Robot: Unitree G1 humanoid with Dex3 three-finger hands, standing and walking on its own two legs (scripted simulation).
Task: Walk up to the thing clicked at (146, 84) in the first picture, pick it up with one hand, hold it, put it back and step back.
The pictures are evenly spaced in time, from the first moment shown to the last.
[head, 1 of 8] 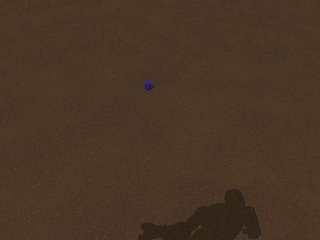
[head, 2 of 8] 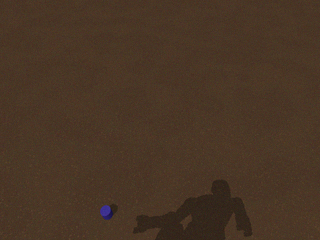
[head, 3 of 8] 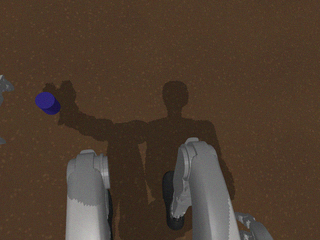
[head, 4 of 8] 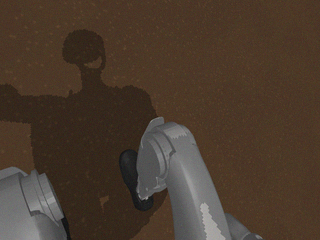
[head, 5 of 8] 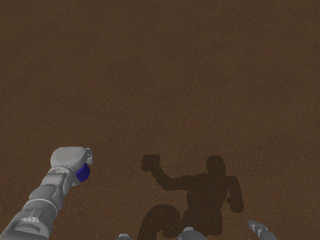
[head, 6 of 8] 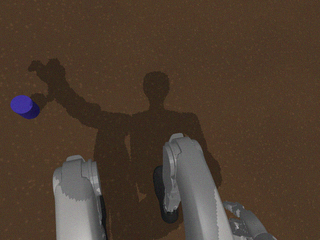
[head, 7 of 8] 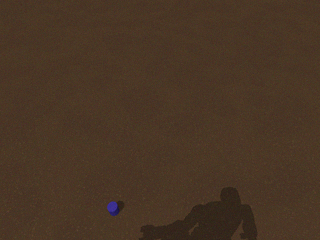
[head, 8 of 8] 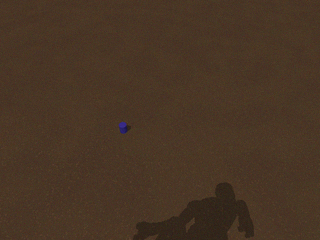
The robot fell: no
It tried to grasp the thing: yes
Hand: left
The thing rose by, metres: 0.68
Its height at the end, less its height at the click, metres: +0.00
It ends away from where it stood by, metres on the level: 0.01
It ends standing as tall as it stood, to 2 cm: yes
